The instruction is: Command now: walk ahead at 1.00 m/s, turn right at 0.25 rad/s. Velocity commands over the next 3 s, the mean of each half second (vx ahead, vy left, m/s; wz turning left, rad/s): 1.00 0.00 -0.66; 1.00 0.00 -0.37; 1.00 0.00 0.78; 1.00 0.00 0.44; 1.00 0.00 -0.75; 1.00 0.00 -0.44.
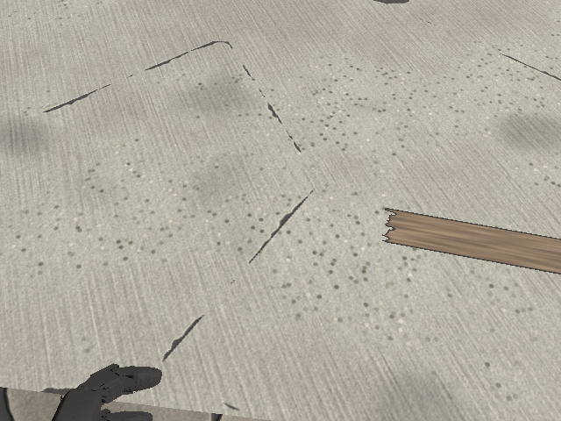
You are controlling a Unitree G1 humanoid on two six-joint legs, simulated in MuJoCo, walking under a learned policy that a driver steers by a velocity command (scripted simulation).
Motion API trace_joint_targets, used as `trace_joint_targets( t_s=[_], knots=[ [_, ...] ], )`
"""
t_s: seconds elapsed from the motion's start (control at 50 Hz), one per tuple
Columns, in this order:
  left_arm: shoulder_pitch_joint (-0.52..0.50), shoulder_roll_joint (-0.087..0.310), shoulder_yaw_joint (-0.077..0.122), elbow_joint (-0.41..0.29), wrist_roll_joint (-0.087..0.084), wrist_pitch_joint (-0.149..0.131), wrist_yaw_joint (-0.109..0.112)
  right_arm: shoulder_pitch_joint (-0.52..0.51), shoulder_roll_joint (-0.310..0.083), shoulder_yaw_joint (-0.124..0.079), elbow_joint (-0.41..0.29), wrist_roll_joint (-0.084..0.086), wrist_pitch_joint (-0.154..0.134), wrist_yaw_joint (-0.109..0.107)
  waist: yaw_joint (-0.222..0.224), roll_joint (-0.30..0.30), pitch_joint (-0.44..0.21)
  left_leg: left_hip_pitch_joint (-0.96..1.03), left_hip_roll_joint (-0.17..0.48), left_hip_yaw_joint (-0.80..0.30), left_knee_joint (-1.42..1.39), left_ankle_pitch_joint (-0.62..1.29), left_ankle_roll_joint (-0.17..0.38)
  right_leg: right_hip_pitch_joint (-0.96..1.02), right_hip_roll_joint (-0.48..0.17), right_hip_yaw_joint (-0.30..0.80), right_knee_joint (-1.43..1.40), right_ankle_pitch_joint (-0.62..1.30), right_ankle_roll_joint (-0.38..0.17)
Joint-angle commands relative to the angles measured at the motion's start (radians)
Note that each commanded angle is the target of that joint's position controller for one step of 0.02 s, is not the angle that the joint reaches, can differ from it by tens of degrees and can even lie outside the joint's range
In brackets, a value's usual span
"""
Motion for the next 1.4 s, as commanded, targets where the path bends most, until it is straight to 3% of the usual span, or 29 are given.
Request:
trace_joint_targets(
  t_s=[0.02, 0.06, 0.08, 0.1, 0.12, 0.18, 0.24, 0.32, 0.4, 0.46, 0.5, 0.52, 0.54, 0.58, 0.66, 0.82, 0.86, 0.9, 0.92, 0.94, 0.96, 1.0, 1.14, 1.24, 1.3, 1.34, 1.36, 1.38, 1.4],
  knots=[
    [0.019, 0.143, 0.049, -0.043, -0.009, -0.017, 0.002, 0.056, -0.185, -0.035, -0.001, -0.035, 0.004, -0.034, 0.089, 0.137, -0.073, -0.003, 0.286, 0.072, 0.231, 1.371, -0.078, 0.246, 0.137, -0.058, -0.016, -0.127, -0.062],
    [0.44, 0.203, 0.084, 0.093, -0.024, -0.005, 0.016, -0.068, -0.217, -0.045, -0.03, -0.063, 0.029, -0.05, 0.308, 0.145, -0.22, -0.1, 0.29, 0.143, 0.699, 1.454, -0.102, 0.585, 0.153, -0.034, -0.022, -0.208, -0.104],
    [0.648, 0.256, 0.111, 0.142, -0.013, 0.007, 0.029, -0.151, -0.186, -0.036, -0.067, -0.06, 0.025, -0.051, 0.409, 0.057, -0.287, -0.367, 0.22, 0.179, 1.135, 1.072, -0.103, 0.841, 0.035, 0.123, 0.057, -0.389, -0.168],
    [0.579, 0.329, 0.13, 0.16, 0.006, 0.012, 0.02, -0.026, -0.044, -0.002, -0.119, 0.004, 0.003, -0.017, 0.217, -0.366, -0.344, -0.923, 0.0, 0.127, 1.519, -0.081, -0.2, 1.167, -0.233, 0.823, -0.103, -0.535, -0.39],
    [0.462, 0.249, 0.129, 0.121, -0.006, 0.019, 0.007, -0.099, -0.096, 0.014, -0.136, -0.023, -0.014, -0.021, 0.242, -0.12, -0.306, -1.073, 0.07, 0.016, 1.524, -0.047, -0.161, 1.123, -0.235, 0.96, -0.242, -0.654, -0.398],
    [0.411, 0.138, 0.1, 0.15, -0.009, 0.007, 0.02, -0.272, -0.097, 0.031, -0.208, -0.053, -0.024, 0.0, 0.143, 0.125, -0.041, -0.967, 0.199, 0.008, 1.259, 0.047, -0.156, 0.648, -0.123, 0.665, -0.316, -0.496, -0.282],
    [0.4, 0.167, 0.099, 0.162, -0.019, -0.018, 0.022, -0.27, -0.061, 0.057, -0.25, -0.079, 0.03, 0.013, 0.069, 0.045, 0.041, -0.898, 0.24, 0.061, 1.068, 0.004, -0.19, 0.394, -0.023, 0.539, -0.378, -0.442, -0.263],
    [0.404, 0.2, 0.121, 0.137, -0.027, -0.03, 0.015, -0.495, -0.036, 0.086, -0.341, -0.038, 0.029, 0.034, 0.131, -0.006, 0.093, -0.686, 0.226, 0.142, 0.628, 0.324, -0.227, 0.199, 0.064, 0.433, -0.449, -0.271, -0.2],
    [0.482, 0.227, 0.138, 0.146, -0.041, -0.024, 0.012, -0.548, -0.058, 0.078, -0.358, -0.025, 0.024, 0.023, 0.197, -0.033, 0.022, -0.622, 0.177, 0.14, 0.455, 0.436, -0.206, 0.435, 0.035, 0.459, -0.345, 0.028, -0.139],
    [0.476, 0.272, 0.148, 0.144, -0.027, -0.017, 0.024, -0.381, -0.135, 0.042, -0.315, -0.026, 0.01, -0.003, 0.112, -0.021, -0.129, -0.398, 0.12, 0.139, 0.369, 0.236, -0.175, 0.568, 0.04, 0.452, -0.026, 0.328, -0.081],
    [0.393, 0.184, 0.122, 0.096, -0.026, -0.037, 0.019, 0.039, -0.256, -0.013, -0.249, -0.053, 0.001, -0.043, -0.086, 0.081, -0.387, 0.084, 0.41, -0.114, 0.395, -0.156, -0.115, 0.31, 0.121, 0.351, 0.526, -0.048, -0.061],
    [0.511, 0.05, 0.082, 0.042, -0.074, -0.034, 0.023, 0.01, -0.328, -0.031, -0.243, -0.082, 0.011, -0.039, 0.018, 0.385, -0.527, 0.298, 0.691, -0.658, 0.227, -0.378, -0.003, -0.002, 0.205, 0.233, 0.82, -0.671, -0.029],
    [0.43, 0.129, 0.081, 0.052, -0.043, -0.014, 0.032, -0.063, -0.255, -0.036, -0.245, -0.06, 0.024, -0.035, 0.016, 0.278, -0.413, 0.186, 0.641, -0.706, 0.173, -0.517, 0.008, -0.135, 0.101, 0.191, 0.892, -0.556, -0.049],
    [0.267, 0.161, 0.093, 0.045, -0.009, 0.005, 0.012, -0.143, -0.109, -0.002, -0.227, -0.051, 0.024, -0.024, 0.016, 0.068, -0.149, -0.077, 0.525, -0.327, 0.175, -0.147, -0.038, -0.136, 0.028, 0.161, 0.808, -0.422, -0.037],
    [0.182, 0.072, 0.071, -0.028, 0.007, 0.058, -0.029, -0.081, -0.051, 0.01, -0.126, -0.017, -0.003, -0.008, 0.09, 0.131, -0.03, -0.237, 0.459, -0.011, 0.122, 0.242, -0.09, -0.153, -0.038, 0.145, 0.767, -0.416, -0.017],
    [-0.037, 0.086, 0.025, -0.122, 0.013, 0.027, -0.062, -0.032, -0.162, 0.0, -0.033, -0.003, -0.018, 0.007, 0.133, 0.058, 0.106, -0.412, 0.377, 0.243, -0.108, 0.719, -0.038, 0.222, 0.074, -0.019, 0.163, -0.13, -0.054],
    [0.06, 0.133, 0.04, -0.086, 0.03, 0.02, -0.039, -0.006, -0.24, -0.013, -0.008, -0.004, -0.006, 0.002, 0.2, 0.099, 0.002, -0.281, 0.396, 0.244, 0.118, 1.2, -0.041, 0.384, 0.131, -0.032, 0.13, -0.248, -0.073],
    [0.424, 0.219, 0.082, 0.025, 0.049, 0.012, -0.001, -0.035, -0.264, -0.015, -0.008, -0.001, 0.01, -0.009, 0.392, 0.113, -0.189, -0.445, 0.349, 0.237, 0.646, 1.077, -0.063, 0.84, 0.088, 0.066, 0.05, -0.302, -0.086],
    [0.502, 0.323, 0.105, 0.05, 0.064, 0.006, 0.023, 0.022, -0.117, 0.012, -0.039, -0.016, 0.013, 0.0, 0.327, -0.089, -0.326, -0.666, 0.232, 0.204, 1.049, 0.156, -0.06, 1.064, -0.196, 0.368, 0.048, -0.543, -0.068],
    [0.481, 0.366, 0.118, 0.017, 0.061, 0.004, 0.03, 0.123, -0.059, 0.022, -0.082, 0.035, 0.013, 0.0, 0.246, -0.227, -0.521, -0.881, 0.138, 0.068, 1.355, -0.15, -0.063, 1.18, -0.419, 0.844, -0.131, -0.669, -0.12],
    [0.429, 0.29, 0.111, 0.027, 0.04, 0.004, 0.03, -0.035, -0.151, -0.001, -0.093, 0.024, 0.02, -0.007, 0.267, -0.047, -0.36, -0.97, 0.194, 0.045, 1.363, -0.016, -0.056, 1.031, -0.348, 0.73, -0.192, -0.643, -0.1],
    [0.321, 0.183, 0.087, 0.061, 0.031, -0.018, 0.025, -0.074, -0.09, 0.01, -0.082, 0.015, 0.028, 0.008, 0.175, -0.017, -0.092, -0.955, 0.26, 0.07, 1.241, 0.084, -0.073, 0.738, -0.262, 0.458, -0.251, -0.42, -0.086],
    [0.31, 0.073, 0.065, 0.141, -0.009, -0.074, 0.021, -0.249, 0.007, 0.017, -0.143, -0.011, 0.099, 0.056, 0.079, -0.065, 0.084, -0.991, 0.31, 0.139, 1.046, 0.262, -0.096, 0.534, -0.141, -0.031, -0.424, -0.086, -0.022],
    [0.317, 0.154, 0.078, 0.159, -0.012, -0.081, 0.045, -0.379, -0.013, 0.027, -0.197, -0.009, 0.089, 0.089, 0.062, -0.008, 0.093, -0.784, 0.21, 0.3, 0.66, 0.486, -0.018, 0.602, -0.123, -0.216, -0.439, 0.357, 0.015],
    [0.302, 0.263, 0.108, 0.139, 0.001, -0.037, 0.066, -0.155, -0.095, -0.001, -0.141, 0.001, 0.094, 0.071, -0.067, -0.088, -0.068, -0.544, 0.088, 0.347, 0.658, 0.316, 0.025, 0.749, -0.163, -0.212, -0.078, 0.937, 0.036],
    [0.237, 0.277, 0.116, 0.113, 0.012, 0.0, 0.06, 0.193, -0.191, -0.055, -0.039, -0.002, 0.102, 0.038, -0.218, -0.046, -0.217, -0.146, 0.047, 0.26, 0.595, 0.139, 0.075, 0.591, -0.159, -0.169, 0.494, 0.762, 0.023],
    [0.202, 0.174, 0.096, 0.107, 0.009, -0.007, 0.039, 0.112, -0.236, -0.084, -0.044, 0.024, 0.12, 0.018, -0.159, 0.183, -0.103, -0.096, 0.116, 0.08, 0.505, 0.081, 0.109, 0.323, 0.053, -0.145, 0.93, -0.203, 0.057],
    [0.336, 0.091, 0.062, -0.022, 0.001, -0.031, 0.027, 0.0, -0.367, -0.098, -0.096, -0.02, 0.128, 0.022, 0.054, 0.37, -0.236, 0.149, 0.349, -0.525, 0.347, 0.097, 0.323, -0.1, 0.159, 0.017, 1.22, -0.633, 0.114],
    [0.268, 0.131, 0.052, -0.04, 0.016, -0.06, 0.034, -0.02, -0.343, -0.104, -0.135, -0.012, 0.125, 0.018, 0.001, 0.149, -0.299, 0.156, 0.411, -0.729, 0.153, -0.116, 0.334, -0.181, 0.103, 0.174, 1.188, -0.563, 0.09]
  ],
)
